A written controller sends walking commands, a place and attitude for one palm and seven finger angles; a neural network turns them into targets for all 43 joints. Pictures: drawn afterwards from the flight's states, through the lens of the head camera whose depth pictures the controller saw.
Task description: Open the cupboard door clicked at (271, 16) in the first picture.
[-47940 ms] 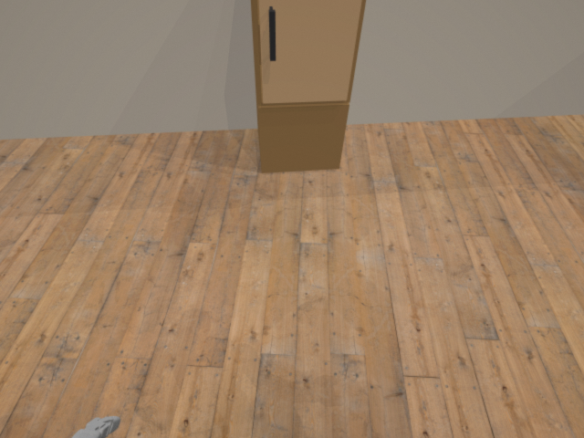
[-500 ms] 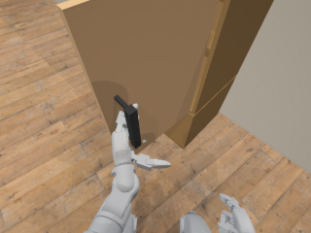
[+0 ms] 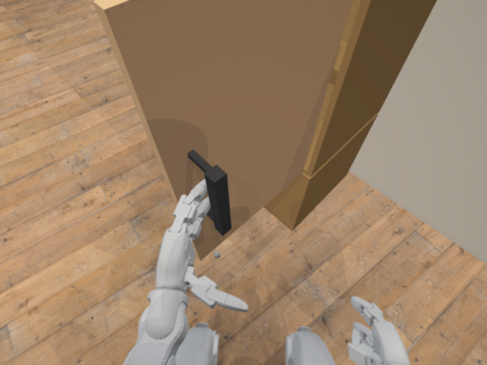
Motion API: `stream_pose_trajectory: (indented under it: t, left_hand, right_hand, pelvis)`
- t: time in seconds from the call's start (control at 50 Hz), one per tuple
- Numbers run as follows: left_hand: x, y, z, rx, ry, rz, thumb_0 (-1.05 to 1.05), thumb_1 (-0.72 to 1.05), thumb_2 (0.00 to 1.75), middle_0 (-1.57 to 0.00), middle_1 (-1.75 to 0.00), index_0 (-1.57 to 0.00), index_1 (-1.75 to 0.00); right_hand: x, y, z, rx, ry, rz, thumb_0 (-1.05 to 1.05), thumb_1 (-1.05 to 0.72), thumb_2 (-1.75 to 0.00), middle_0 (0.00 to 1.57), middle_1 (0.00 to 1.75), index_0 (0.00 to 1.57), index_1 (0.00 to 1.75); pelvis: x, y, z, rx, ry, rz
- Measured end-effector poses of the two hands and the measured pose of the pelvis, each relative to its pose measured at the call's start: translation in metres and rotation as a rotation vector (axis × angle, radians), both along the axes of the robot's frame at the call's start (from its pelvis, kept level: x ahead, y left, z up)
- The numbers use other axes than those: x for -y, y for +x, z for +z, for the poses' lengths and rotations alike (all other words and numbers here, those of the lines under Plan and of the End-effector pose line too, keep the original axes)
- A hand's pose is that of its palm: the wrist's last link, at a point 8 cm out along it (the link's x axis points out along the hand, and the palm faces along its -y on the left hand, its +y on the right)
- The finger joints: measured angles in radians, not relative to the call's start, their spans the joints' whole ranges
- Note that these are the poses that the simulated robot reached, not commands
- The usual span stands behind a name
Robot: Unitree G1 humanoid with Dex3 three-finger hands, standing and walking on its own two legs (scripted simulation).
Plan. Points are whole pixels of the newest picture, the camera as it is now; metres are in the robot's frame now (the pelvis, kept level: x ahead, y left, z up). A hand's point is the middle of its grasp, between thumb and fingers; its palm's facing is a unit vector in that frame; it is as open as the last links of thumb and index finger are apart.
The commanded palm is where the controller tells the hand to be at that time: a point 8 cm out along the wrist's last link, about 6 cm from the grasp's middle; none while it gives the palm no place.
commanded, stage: slide the hand sideways off the handle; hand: left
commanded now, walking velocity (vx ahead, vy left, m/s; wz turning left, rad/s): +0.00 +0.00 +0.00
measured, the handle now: (210, 196) +0.37 +0.08 +0.06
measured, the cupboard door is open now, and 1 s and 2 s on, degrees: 88 88 88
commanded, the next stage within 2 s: draw the hand back to the body in 0.62 s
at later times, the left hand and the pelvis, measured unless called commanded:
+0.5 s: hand (178, 284) +0.23 +0.11 +0.04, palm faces +0.00 -1.00 -0.02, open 16.3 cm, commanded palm +0.20 +0.16 +0.04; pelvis +0.01 -0.01 -0.01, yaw +1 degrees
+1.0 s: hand (134, 283) +0.22 +0.15 +0.10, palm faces +0.00 -1.00 -0.06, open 16.3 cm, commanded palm +0.19 +0.20 +0.10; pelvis +0.01 +0.00 +0.01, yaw +1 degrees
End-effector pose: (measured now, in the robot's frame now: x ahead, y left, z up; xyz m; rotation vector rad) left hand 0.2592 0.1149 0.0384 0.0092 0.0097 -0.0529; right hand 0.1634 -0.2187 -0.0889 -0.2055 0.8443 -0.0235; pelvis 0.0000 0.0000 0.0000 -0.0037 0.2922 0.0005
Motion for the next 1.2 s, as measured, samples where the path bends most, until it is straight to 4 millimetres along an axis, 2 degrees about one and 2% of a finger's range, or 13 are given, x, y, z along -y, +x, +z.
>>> stream_pose_trajectory:
  t: [0.1, 0.28, 0.4, 0.56, 0.68, 0.76, 0.84, 0.96, 1.08, 1.2]
  left_hand:
    - [-0.015, -0.010, 0.002, -0.008, 0.000, 0.020, -0.01, -0.50, 0.30, -0.16, -0.31, -0.16, -0.31]
    - [-0.023, -0.023, 0.005, -0.002, -0.017, 0.018, -0.01, -0.50, 0.30, -0.16, -0.30, -0.16, -0.31]
    - [-0.036, -0.039, 0.003, -0.040, 0.008, 0.037, -0.01, -0.50, 0.30, -0.15, -0.30, -0.15, -0.30]
    - [-0.051, -0.055, 0.008, -0.003, 0.009, 0.047, -0.01, -0.50, 0.30, -0.15, -0.30, -0.15, -0.30]
    - [-0.059, -0.062, 0.000, -0.034, 0.012, 0.025, -0.01, -0.50, 0.30, -0.15, -0.30, -0.15, -0.30]
    - [-0.062, -0.058, 0.000, -0.020, 0.002, 0.022, -0.01, -0.50, 0.30, -0.15, -0.30, -0.15, -0.30]
    - [-0.066, -0.054, 0.017, 0.025, 0.015, 0.015, -0.01, -0.50, 0.30, -0.15, -0.30, -0.15, -0.30]
    - [-0.083, -0.060, 0.055, 0.021, 0.049, 0.045, -0.01, -0.49, 0.30, -0.15, -0.30, -0.15, -0.30]
    - [-0.097, -0.070, 0.070, -0.027, 0.042, 0.063, -0.01, -0.50, 0.30, -0.15, -0.30, -0.15, -0.30]
    - [-0.111, -0.072, 0.088, 0.020, 0.049, 0.059, -0.01, -0.49, 0.31, -0.15, -0.30, -0.15, -0.30]
  right_hand:
    - [-0.002, 0.013, 0.004, 0.037, -0.003, 0.012, 0.01, -0.90, -0.90, 0.20, 0.30, 0.20, 0.30]
    - [0.004, 0.029, 0.008, 0.091, -0.016, 0.019, 0.01, -0.90, -0.90, 0.20, 0.30, 0.20, 0.30]
    - [0.008, 0.029, 0.009, 0.104, -0.023, 0.011, 0.01, -0.90, -0.90, 0.20, 0.30, 0.20, 0.30]
    - [0.013, 0.026, 0.005, 0.118, -0.039, 0.007, 0.01, -0.90, -0.90, 0.20, 0.30, 0.20, 0.30]
    - [0.015, 0.022, 0.003, 0.128, -0.050, -0.004, 0.01, -0.90, -0.90, 0.20, 0.30, 0.20, 0.30]
    - [0.013, 0.020, 0.001, 0.140, -0.059, -0.005, 0.01, -0.90, -0.90, 0.20, 0.30, 0.20, 0.30]
    - [0.010, 0.016, 0.004, 0.140, -0.054, -0.020, 0.01, -0.90, -0.90, 0.20, 0.30, 0.20, 0.30]
    - [0.001, 0.010, 0.025, 0.143, -0.017, -0.056, 0.01, -0.90, -0.90, 0.20, 0.30, 0.20, 0.30]
    - [-0.002, 0.013, 0.050, 0.185, -0.027, -0.050, 0.01, -0.90, -0.90, 0.20, 0.30, 0.20, 0.30]
    - [-0.001, 0.022, 0.068, 0.230, -0.053, -0.038, 0.01, -0.90, -0.90, 0.20, 0.30, 0.20, 0.30]
  pelvis:
    - [0.003, 0.002, 0.000, 0.000, -0.003, 0.009]
    - [0.007, 0.006, -0.004, -0.008, -0.006, 0.015]
    - [0.010, 0.007, -0.005, -0.007, -0.006, 0.016]
    - [0.011, 0.005, -0.011, -0.013, -0.012, 0.020]
    - [0.010, 0.001, -0.016, -0.014, -0.017, 0.019]
    - [0.008, -0.002, -0.019, -0.016, -0.023, 0.020]
    - [0.006, -0.003, -0.016, -0.004, -0.026, 0.017]
    - [0.002, 0.004, 0.005, 0.043, -0.028, 0.017]
    - [-0.003, 0.010, 0.022, 0.081, -0.030, 0.020]
    - [-0.005, 0.014, 0.030, 0.111, -0.036, 0.023]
